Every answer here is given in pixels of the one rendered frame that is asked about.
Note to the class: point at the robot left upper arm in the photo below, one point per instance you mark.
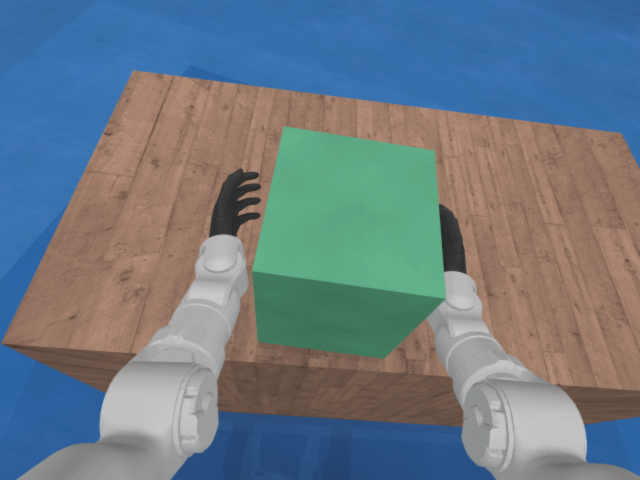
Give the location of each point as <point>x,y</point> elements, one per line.
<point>156,415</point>

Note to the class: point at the right robot hand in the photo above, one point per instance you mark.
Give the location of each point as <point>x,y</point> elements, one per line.
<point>452,242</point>

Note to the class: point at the robot right upper arm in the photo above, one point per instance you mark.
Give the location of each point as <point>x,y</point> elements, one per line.
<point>529,431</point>

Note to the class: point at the left robot hand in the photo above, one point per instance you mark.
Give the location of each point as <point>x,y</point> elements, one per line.
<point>225,219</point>

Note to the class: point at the robot left forearm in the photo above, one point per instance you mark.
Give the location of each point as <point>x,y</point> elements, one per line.
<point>204,320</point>

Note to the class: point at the robot right forearm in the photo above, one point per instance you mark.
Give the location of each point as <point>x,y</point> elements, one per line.
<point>464,344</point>

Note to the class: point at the pedestal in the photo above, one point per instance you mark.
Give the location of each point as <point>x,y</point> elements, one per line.
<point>549,216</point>

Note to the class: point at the carton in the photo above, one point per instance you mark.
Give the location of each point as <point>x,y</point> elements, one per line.
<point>349,257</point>

